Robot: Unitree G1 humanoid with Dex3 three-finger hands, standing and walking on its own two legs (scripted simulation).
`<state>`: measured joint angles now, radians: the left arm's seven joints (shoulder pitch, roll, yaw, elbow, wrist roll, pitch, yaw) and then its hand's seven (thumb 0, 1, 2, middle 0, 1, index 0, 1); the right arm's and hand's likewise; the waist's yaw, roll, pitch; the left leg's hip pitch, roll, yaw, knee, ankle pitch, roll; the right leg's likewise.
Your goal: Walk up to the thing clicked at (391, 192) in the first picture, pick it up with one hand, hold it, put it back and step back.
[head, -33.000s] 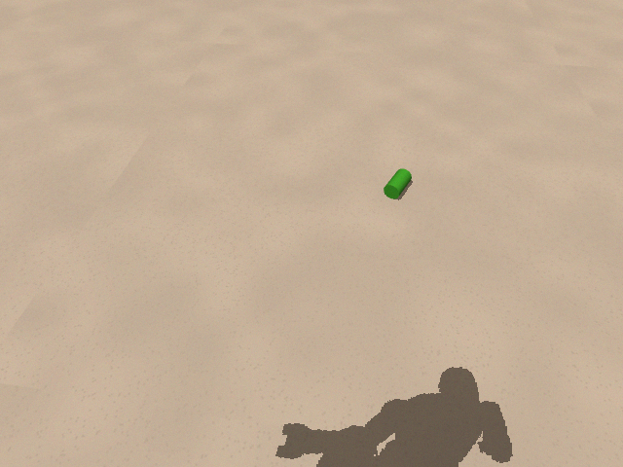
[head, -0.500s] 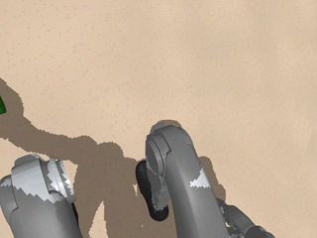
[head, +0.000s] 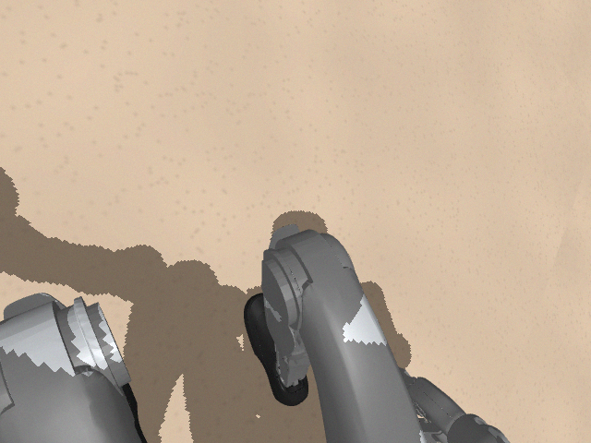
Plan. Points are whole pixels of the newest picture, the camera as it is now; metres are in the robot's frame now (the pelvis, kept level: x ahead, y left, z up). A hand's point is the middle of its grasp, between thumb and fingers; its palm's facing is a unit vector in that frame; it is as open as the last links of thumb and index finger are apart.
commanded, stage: close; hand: left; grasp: from above
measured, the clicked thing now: out of the picture +0.43 +0.35 -0.26
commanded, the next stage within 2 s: settle in 1.04 s
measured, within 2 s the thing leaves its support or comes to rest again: leaves its support in 1.46 s
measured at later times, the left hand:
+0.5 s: hand out of the picture +0.41 +0.35 -0.24, palm faces -0.43 -0.18 -0.89, open 10.7 cm
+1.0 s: hand out of the picture +0.41 +0.35 -0.24, palm faces -0.42 -0.18 -0.89, open 10.5 cm
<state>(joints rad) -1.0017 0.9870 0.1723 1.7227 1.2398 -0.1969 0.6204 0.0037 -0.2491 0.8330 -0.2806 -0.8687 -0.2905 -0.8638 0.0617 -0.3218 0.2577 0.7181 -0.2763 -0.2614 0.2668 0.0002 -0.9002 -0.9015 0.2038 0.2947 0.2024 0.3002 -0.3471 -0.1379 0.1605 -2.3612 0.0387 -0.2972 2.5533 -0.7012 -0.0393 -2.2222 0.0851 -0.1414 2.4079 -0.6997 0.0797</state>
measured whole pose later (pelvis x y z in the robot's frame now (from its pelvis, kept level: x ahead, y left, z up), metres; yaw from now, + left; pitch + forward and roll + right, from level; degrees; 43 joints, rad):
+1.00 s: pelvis +0.00 +0.00 +0.00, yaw +0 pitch +27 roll -13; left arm -1.01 0.99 0.13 1.73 1.23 -0.22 0.63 0.01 -0.01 0.45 -0.63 -0.54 -0.65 -0.53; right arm 0.07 -0.33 0.27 0.70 -0.28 -0.25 0.26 0.00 -0.90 -0.90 0.20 0.29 0.20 0.30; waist -0.34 -0.14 0.15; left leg -2.35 0.04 -0.30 2.54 -0.69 -0.04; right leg -2.21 0.09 -0.15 2.39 -0.69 0.08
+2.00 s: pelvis +0.00 -0.01 +0.03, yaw +5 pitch +32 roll -9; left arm -0.90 0.75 0.07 1.34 1.18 -0.14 0.30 0.01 -0.07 0.44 -0.74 -0.44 -0.76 -0.43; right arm 0.12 -0.29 0.10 0.70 -0.13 -0.08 0.21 0.00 -0.92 -0.90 0.20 0.29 0.20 0.30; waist -0.22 -0.01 -0.03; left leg -2.33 0.03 -0.20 2.40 -0.65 -0.03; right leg -2.21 0.04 -0.08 2.32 -0.69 0.06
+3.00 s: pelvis -0.01 +0.00 +0.22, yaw +11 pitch +29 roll -6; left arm -0.47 0.55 -0.06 0.72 1.00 0.01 0.08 0.01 -0.04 0.44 -0.71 -0.46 -0.72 -0.46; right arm 0.13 -0.25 -0.02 0.67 0.01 0.04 0.01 0.00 -0.90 -0.90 0.21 0.29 0.20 0.30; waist -0.10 0.04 -0.17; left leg -1.72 0.04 -0.09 1.78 -0.58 0.00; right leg -1.63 -0.01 -0.03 1.73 -0.62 0.05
